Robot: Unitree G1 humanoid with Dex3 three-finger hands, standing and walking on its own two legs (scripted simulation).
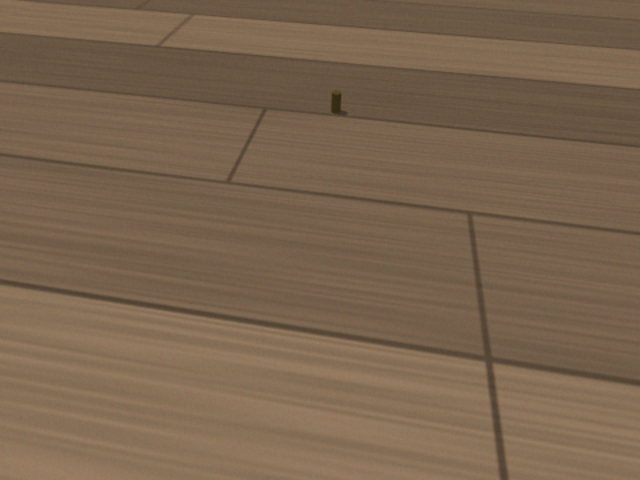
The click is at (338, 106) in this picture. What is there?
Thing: squat round
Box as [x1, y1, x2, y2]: [331, 90, 340, 113]
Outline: 333,90 331,111 337,113 339,112 340,106 340,91
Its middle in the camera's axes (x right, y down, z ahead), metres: +0.09 -0.84 +2.36
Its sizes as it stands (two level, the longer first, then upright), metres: 0.056 0.056 0.127
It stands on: the floor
